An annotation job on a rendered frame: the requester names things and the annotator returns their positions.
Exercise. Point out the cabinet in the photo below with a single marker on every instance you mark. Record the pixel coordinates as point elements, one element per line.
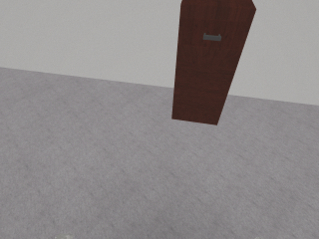
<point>203,75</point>

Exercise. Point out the drawer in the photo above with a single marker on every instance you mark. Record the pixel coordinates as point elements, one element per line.
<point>231,32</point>

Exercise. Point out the handle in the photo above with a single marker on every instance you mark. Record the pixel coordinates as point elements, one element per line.
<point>211,37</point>

